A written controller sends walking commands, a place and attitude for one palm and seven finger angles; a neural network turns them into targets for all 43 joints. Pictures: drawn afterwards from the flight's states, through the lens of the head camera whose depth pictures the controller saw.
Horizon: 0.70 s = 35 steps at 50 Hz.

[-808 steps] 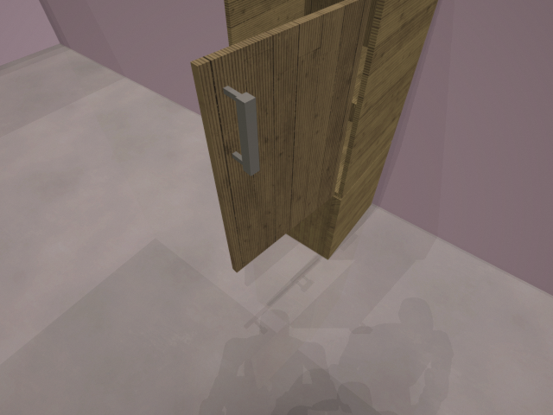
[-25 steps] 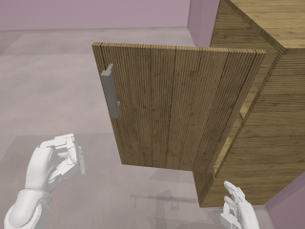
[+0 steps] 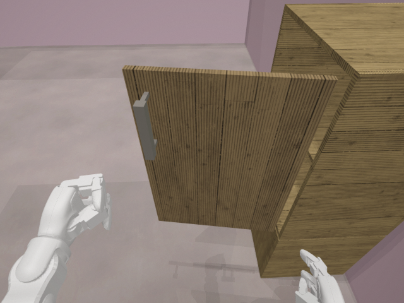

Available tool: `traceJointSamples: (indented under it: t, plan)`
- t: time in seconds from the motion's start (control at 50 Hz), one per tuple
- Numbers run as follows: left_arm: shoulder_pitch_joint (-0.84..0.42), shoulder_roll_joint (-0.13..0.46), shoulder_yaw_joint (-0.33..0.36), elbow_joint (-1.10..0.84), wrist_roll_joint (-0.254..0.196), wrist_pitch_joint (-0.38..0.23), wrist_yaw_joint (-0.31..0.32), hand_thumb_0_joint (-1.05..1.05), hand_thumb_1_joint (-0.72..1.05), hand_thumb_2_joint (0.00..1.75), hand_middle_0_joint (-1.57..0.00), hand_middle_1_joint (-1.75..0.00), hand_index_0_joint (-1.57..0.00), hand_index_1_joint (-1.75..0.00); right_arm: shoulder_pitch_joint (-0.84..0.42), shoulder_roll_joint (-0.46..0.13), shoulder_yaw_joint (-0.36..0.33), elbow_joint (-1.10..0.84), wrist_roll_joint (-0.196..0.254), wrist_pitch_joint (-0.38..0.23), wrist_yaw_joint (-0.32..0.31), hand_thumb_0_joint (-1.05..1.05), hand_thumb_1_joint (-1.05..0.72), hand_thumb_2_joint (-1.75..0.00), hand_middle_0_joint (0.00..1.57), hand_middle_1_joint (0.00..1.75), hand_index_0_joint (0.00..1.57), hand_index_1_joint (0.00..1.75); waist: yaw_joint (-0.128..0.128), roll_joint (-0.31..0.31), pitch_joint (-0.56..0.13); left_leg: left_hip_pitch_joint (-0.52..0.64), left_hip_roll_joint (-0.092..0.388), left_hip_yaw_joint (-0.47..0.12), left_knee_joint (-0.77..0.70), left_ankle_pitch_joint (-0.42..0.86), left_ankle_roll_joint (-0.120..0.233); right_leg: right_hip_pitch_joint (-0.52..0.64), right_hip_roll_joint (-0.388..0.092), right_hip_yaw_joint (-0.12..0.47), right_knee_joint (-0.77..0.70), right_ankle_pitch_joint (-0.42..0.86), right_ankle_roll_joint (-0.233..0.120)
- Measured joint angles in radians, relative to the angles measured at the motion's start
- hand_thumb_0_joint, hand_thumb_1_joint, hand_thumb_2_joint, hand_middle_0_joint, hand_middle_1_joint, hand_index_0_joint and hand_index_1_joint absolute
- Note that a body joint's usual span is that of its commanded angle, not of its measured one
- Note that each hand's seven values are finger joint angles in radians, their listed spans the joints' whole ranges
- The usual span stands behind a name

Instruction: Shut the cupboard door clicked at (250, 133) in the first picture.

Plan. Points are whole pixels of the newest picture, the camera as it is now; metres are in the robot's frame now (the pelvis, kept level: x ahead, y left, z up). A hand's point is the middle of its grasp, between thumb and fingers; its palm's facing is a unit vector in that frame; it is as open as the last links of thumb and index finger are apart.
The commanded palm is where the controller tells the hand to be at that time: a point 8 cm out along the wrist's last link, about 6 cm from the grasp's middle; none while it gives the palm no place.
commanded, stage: raise the hand and make a fist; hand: left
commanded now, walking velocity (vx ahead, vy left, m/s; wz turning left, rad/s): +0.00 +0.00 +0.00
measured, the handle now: (148, 127) +0.44 +0.17 +0.13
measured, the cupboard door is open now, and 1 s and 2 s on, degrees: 82 82 79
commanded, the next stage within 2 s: bring the fist close to the handle in 0.10 s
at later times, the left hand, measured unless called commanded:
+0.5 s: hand (116, 184) +0.27 +0.18 +0.14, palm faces +0.06 -1.00 -0.07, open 3.1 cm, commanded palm +0.24 +0.22 +0.14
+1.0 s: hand (141, 166) +0.32 +0.16 +0.13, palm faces +0.01 -1.00 -0.03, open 3.1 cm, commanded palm +0.30 +0.20 +0.14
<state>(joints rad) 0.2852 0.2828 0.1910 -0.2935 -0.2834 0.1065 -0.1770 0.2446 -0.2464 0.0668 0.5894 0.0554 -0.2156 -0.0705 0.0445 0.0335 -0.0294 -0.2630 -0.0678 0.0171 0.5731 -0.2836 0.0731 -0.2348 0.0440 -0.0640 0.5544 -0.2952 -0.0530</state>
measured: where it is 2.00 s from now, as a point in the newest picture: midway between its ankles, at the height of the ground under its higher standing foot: outside the picture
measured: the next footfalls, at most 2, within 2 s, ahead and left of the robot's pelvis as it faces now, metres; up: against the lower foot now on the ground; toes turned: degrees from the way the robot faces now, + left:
none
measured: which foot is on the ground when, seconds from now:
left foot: down 0.00-1.00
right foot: down 0.00-1.00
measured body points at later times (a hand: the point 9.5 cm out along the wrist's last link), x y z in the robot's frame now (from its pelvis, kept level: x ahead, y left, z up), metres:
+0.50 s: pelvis +0.00 -0.02 +0.00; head -0.01 -0.04 +0.45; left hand +0.26 +0.24 +0.15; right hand +0.19 -0.25 -0.08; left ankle +0.01 +0.07 -0.73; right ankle +0.00 -0.09 -0.73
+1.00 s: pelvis +0.01 -0.01 +0.00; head +0.02 -0.03 +0.45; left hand +0.32 +0.21 +0.14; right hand +0.20 -0.24 -0.08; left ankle +0.01 +0.07 -0.73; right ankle +0.00 -0.09 -0.73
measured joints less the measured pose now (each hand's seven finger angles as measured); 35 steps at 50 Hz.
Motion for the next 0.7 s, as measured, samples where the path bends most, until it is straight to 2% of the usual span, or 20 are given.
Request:
traceJointSamples:
  t: [0.06, 0.1, 0.2, 0.26, 0.32, 0.42, 0.48, 0.56, 0.62, 0.7]
  plan:
    - [-0.019, -0.005, 0.020, -0.008, 0.000, -0.067, 0.019, 0.02, 0.90, 0.90, -1.30, -1.50, -1.30, -1.50, -0.001, -0.002, -0.001, 0.009, -0.002, -0.013, 0.005, 0.01, -0.91, -0.89, 0.20, 0.30, 0.20, 0.30, 0.005, -0.001, 0.004, 0.002, 0.003, -0.009, 0.006, -0.002, -0.006, 0.007, 0.003, -0.009, -0.001, -0.001, -0.005]
    - [-0.036, -0.009, 0.028, -0.001, -0.002, -0.083, 0.013, 0.02, 0.90, 0.90, -1.30, -1.50, -1.30, -1.50, -0.004, -0.005, -0.001, 0.016, 0.001, -0.015, 0.007, 0.01, -0.91, -0.90, 0.20, 0.29, 0.20, 0.30, 0.006, 0.004, 0.003, 0.000, 0.004, -0.014, 0.009, -0.002, -0.008, 0.008, 0.005, -0.014, -0.002, -0.001, -0.008]
    - [-0.034, -0.011, 0.008, 0.034, -0.005, -0.020, -0.032, 0.01, 0.90, 0.90, -1.30, -1.50, -1.30, -1.50, -0.016, -0.008, 0.001, 0.015, 0.010, -0.001, 0.005, 0.01, -0.91, -0.89, 0.20, 0.30, 0.20, 0.30, 0.002, 0.023, -0.002, -0.005, 0.010, -0.014, 0.011, -0.001, -0.012, 0.004, 0.010, -0.015, -0.003, 0.002, -0.012]
    - [-0.018, -0.006, -0.005, 0.043, -0.007, 0.008, -0.035, 0.01, 0.90, 0.90, -1.30, -1.50, -1.30, -1.50, -0.021, -0.003, 0.001, 0.009, 0.008, 0.003, -0.001, 0.01, -0.91, -0.89, 0.21, 0.30, 0.20, 0.30, -0.002, 0.023, -0.002, -0.006, 0.014, -0.012, 0.012, -0.003, -0.016, 0.000, 0.014, -0.012, 0.000, 0.000, -0.016]
    - [-0.045, 0.003, 0.005, 0.064, -0.010, -0.019, -0.014, 0.02, 0.90, 0.90, -1.30, -1.50, -1.30, -1.50, -0.024, 0.002, 0.003, 0.017, 0.004, -0.001, -0.007, 0.01, -0.91, -0.89, 0.21, 0.30, 0.20, 0.30, -0.002, 0.014, 0.003, -0.010, 0.018, -0.016, 0.019, -0.006, -0.022, -0.002, 0.018, -0.016, 0.005, -0.004, -0.022]
    - [-0.164, 0.015, 0.052, 0.147, -0.008, -0.076, 0.000, 0.02, 0.90, 0.90, -1.30, -1.50, -1.31, -1.50, -0.032, -0.001, 0.007, 0.038, 0.007, -0.006, -0.008, 0.01, -0.91, -0.89, 0.21, 0.30, 0.20, 0.30, 0.000, 0.007, 0.014, -0.019, 0.025, -0.025, 0.034, -0.013, -0.032, -0.005, 0.025, -0.026, 0.009, -0.007, -0.030]
    - [-0.216, 0.020, 0.056, 0.199, -0.007, -0.059, -0.024, 0.02, 0.90, 0.90, -1.30, -1.50, -1.31, -1.50, -0.033, -0.011, 0.005, 0.039, 0.013, -0.003, -0.008, 0.01, -0.90, -0.89, 0.21, 0.30, 0.20, 0.30, -0.003, 0.016, 0.011, -0.026, 0.027, -0.023, 0.037, -0.017, -0.033, -0.013, 0.027, -0.023, 0.011, -0.009, -0.029]
    - [-0.225, 0.012, 0.034, 0.225, -0.012, -0.015, -0.053, 0.01, 0.91, 0.90, -1.30, -1.50, -1.30, -1.50, -0.027, -0.020, -0.004, 0.029, 0.018, 0.005, -0.008, 0.01, -0.91, -0.89, 0.21, 0.30, 0.20, 0.30, -0.015, 0.025, -0.003, -0.031, 0.026, -0.010, 0.033, -0.022, -0.030, -0.027, 0.026, -0.010, 0.019, -0.015, -0.025]
    - [-0.213, -0.002, 0.025, 0.214, -0.012, -0.009, -0.046, 0.02, 0.90, 0.90, -1.30, -1.50, -1.30, -1.50, -0.021, -0.018, -0.009, 0.024, 0.014, 0.011, -0.004, 0.01, -0.91, -0.89, 0.20, 0.30, 0.20, 0.30, -0.021, 0.017, -0.013, -0.031, 0.024, 0.000, 0.027, -0.026, -0.028, -0.035, 0.023, 0.000, 0.027, -0.023, -0.025]
    - [-0.216, -0.014, 0.030, 0.197, 0.001, -0.031, -0.009, 0.02, 0.90, 0.90, -1.30, -1.50, -1.30, -1.50, -0.013, -0.013, -0.012, 0.022, 0.008, 0.017, 0.002, 0.01, -0.91, -0.89, 0.20, 0.29, 0.20, 0.30, -0.021, 0.001, -0.018, -0.026, 0.022, 0.004, 0.025, -0.032, -0.027, -0.034, 0.022, 0.005, 0.032, -0.031, -0.025]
